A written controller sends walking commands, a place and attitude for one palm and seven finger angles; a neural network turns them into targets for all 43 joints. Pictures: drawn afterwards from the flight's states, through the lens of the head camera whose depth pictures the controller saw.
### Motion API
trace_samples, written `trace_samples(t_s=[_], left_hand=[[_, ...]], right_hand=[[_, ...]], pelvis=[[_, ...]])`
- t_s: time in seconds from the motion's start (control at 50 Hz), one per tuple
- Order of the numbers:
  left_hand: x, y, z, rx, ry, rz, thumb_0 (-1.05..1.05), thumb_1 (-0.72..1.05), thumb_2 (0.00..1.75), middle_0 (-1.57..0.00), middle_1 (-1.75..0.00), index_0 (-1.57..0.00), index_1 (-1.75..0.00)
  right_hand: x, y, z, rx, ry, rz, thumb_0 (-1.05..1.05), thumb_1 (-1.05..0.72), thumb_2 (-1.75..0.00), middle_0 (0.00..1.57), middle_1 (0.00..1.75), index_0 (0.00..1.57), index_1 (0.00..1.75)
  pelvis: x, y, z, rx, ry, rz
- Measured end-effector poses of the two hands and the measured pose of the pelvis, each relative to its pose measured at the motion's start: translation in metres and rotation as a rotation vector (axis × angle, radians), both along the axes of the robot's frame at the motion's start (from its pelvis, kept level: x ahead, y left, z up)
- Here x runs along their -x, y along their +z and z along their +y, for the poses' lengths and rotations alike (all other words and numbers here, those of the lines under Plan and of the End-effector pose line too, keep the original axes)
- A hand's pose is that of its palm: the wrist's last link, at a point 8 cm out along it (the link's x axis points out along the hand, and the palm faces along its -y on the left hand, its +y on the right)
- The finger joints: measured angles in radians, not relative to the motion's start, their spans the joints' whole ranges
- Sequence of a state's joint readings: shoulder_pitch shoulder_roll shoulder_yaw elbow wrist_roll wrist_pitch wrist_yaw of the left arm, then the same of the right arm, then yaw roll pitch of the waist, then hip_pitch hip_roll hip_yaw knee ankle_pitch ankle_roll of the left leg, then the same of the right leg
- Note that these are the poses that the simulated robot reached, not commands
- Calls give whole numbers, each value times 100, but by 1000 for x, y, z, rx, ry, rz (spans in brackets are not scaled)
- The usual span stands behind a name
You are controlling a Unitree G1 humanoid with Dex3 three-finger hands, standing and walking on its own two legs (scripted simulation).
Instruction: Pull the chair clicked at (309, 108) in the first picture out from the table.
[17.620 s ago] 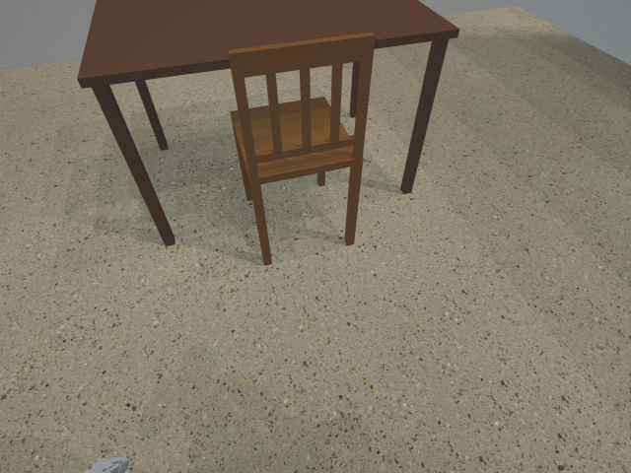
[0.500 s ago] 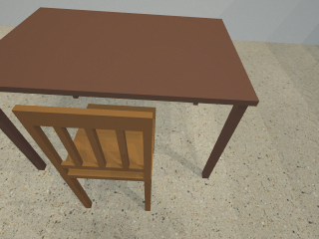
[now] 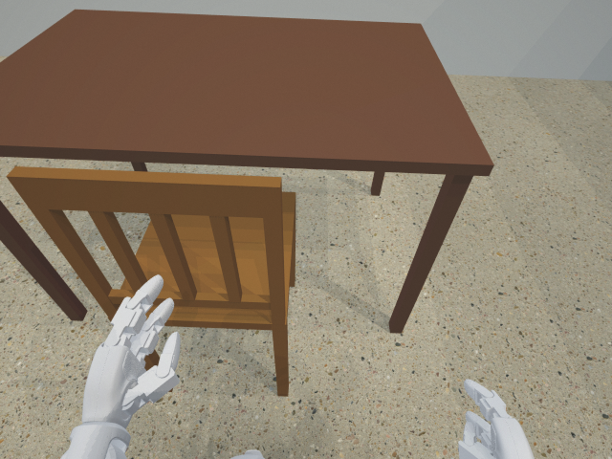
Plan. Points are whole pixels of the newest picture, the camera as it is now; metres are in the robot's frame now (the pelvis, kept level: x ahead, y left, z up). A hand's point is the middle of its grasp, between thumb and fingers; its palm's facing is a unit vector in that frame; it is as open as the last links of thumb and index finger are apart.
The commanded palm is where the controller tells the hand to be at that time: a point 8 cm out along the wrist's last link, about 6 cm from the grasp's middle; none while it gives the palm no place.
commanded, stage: raise the hand toward the chair's back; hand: left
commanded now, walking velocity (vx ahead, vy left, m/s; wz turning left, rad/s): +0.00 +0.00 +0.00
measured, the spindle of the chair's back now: (176, 258) +0.46 +0.25 -0.05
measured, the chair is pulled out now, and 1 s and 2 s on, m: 0.00 0.00 0.00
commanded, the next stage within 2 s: aim the fingers beside a spindle in 1.80 s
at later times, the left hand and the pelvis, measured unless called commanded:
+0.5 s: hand (169, 379) +0.23 +0.18 +0.00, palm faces +0.01 -1.00 -0.03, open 12.5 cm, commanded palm +0.19 +0.24 +0.01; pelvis +0.01 -0.02 -0.03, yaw +1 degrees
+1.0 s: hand (139, 368) +0.24 +0.22 +0.01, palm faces +0.01 -1.00 -0.03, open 16.4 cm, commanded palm +0.22 +0.28 +0.02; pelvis +0.02 +0.02 -0.03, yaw +1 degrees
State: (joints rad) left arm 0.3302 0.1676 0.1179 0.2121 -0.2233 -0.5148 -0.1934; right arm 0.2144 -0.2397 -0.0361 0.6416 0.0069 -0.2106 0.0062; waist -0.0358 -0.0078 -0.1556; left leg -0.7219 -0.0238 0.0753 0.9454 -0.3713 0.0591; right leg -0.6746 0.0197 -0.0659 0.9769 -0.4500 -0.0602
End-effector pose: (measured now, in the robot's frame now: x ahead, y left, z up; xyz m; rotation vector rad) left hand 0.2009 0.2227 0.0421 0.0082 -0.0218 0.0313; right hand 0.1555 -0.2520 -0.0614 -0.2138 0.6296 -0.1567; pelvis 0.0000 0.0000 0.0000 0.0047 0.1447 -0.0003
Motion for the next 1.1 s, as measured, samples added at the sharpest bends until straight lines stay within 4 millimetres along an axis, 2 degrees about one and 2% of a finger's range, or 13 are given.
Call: trace_samples(t_s=[0.06,0.12,0.16,0.22,0.3,0.4,0.48,0.58,0.68,0.76,0.94,1.1], left_hand=[[19,-27,-5,-3,-69,13,0,69,80,-18,-26,-17,-26],[42,-55,1,18,-27,118,0,61,77,-18,-25,-17,-25],[55,-61,8,16,39,147,0,57,75,-17,-24,-17,-24],[62,-51,14,-17,98,97,1,50,72,-17,-23,-16,-23],[45,-36,11,-53,37,17,1,40,68,-15,-22,-14,-22],[9,-40,6,-33,-63,99,1,28,63,-14,-20,-13,-20],[-4,-38,11,-14,-30,152,0,19,59,-14,-19,-13,-19],[-8,-30,19,-30,-1,126,0,8,55,-12,-17,-11,-17],[-8,-36,26,-27,-14,121,0,-4,50,-11,-15,-10,-15],[-9,-36,31,-22,-17,107,0,-13,46,-10,-13,-9,-13],[-13,-26,44,-24,-15,70,-1,-34,37,-8,-10,-7,-10],[-14,-22,58,-29,-13,73,-1,-46,32,-7,-8,-6,-8]], right_hand=[[-24,2,-10,25,27,-91,1,-91,-90,20,29,20,30],[-43,2,-13,51,52,-142,1,-91,-90,20,29,20,30],[-51,-1,-11,61,69,-154,1,-91,-90,20,29,20,30],[-56,-10,-3,61,102,-140,1,-91,-90,20,29,20,30],[-51,-31,10,28,134,-74,1,-91,-90,20,29,20,30],[-32,-52,19,-36,85,32,1,-91,-90,21,30,20,30],[-15,-55,17,-57,17,98,2,-90,-90,21,30,20,30],[-7,-54,9,-31,-23,138,2,-90,-90,21,30,20,30],[-14,-50,4,17,-24,136,2,-91,-90,21,30,20,30],[-27,-43,8,43,-8,105,2,-91,-90,20,30,20,30],[-51,-27,39,28,60,36,2,-91,-90,20,29,20,30],[-48,-23,60,11,99,40,1,-90,-90,21,30,20,30]], pelvis=[[7,-22,-7,5,2,29],[10,-35,-14,13,13,47],[9,-41,-18,24,23,54],[7,-44,-22,43,39,66],[4,-47,-24,60,51,86],[-2,-42,-22,55,40,105],[-11,-33,-18,43,25,115],[-19,-29,-9,40,17,128],[-21,-31,0,48,18,139],[-21,-32,6,57,21,140],[-19,-28,19,73,30,129],[-16,-25,26,82,35,117]])
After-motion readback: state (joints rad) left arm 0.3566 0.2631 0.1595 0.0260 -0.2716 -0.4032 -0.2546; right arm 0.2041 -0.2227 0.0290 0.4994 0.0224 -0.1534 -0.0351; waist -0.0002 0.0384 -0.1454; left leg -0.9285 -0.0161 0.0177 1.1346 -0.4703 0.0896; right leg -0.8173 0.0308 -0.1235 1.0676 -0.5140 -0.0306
